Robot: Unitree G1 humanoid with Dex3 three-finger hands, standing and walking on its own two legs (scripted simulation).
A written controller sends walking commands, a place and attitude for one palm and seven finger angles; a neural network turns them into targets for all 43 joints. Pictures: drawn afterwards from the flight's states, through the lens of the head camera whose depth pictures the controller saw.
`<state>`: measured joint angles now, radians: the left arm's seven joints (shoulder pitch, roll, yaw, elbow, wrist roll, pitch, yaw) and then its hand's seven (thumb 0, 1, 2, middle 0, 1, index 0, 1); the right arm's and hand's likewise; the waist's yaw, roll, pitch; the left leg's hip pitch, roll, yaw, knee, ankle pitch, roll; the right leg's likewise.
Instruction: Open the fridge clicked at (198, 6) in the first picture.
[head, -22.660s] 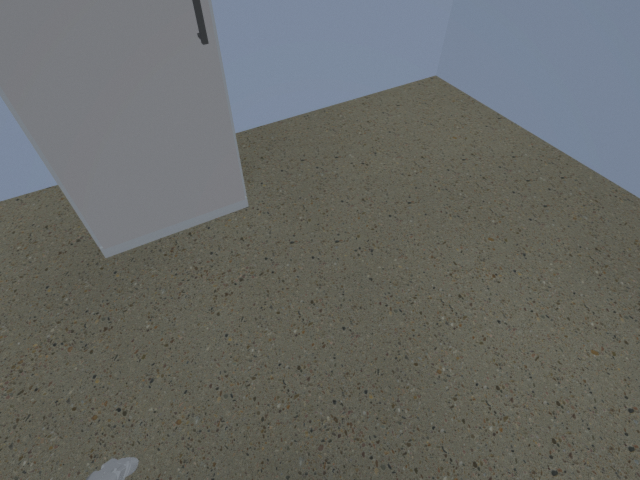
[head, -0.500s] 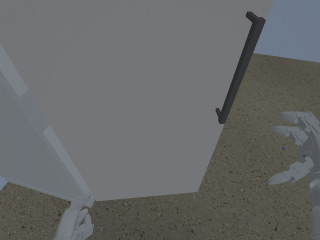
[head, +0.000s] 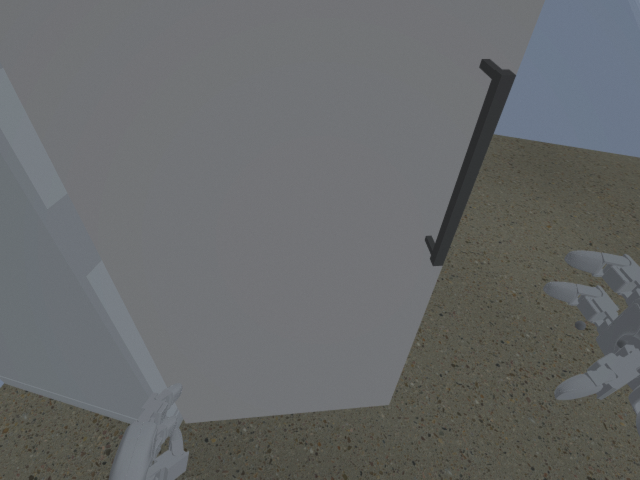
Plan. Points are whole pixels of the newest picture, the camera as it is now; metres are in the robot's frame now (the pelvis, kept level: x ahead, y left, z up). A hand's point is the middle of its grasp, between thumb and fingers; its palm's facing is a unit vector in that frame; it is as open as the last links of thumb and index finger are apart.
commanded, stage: draw the hand back to the body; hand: right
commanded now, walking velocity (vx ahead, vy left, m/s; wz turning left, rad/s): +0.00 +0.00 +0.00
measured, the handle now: (458, 178) +0.48 -0.18 +0.17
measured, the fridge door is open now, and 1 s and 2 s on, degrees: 69 69 69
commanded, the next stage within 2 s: step back with the hand held close in 1.24 s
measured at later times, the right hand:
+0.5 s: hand (620, 350) +0.22 -0.28 +0.15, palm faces +0.48 +0.83 -0.30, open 12.4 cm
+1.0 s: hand out of the picture +0.19 -0.28 +0.17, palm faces +0.50 +0.78 -0.36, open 7.8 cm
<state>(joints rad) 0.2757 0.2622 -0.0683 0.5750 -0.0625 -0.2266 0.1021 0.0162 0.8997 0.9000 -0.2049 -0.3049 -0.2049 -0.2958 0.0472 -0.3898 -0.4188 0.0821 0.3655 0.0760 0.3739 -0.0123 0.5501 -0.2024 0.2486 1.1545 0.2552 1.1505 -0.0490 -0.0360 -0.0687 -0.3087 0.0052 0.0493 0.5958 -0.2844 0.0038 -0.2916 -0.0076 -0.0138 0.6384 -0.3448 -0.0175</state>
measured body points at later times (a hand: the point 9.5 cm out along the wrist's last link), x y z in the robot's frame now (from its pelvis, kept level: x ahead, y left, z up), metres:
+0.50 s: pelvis +0.00 -0.01 +0.01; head -0.02 +0.00 +0.46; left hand +0.19 +0.21 -0.07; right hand +0.19 -0.32 +0.17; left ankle +0.02 +0.12 -0.73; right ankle +0.00 -0.11 -0.73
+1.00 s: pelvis +0.01 -0.01 +0.02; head -0.01 +0.01 +0.46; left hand +0.21 +0.21 -0.06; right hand +0.16 -0.32 +0.19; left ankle +0.02 +0.12 -0.73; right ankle +0.00 -0.11 -0.73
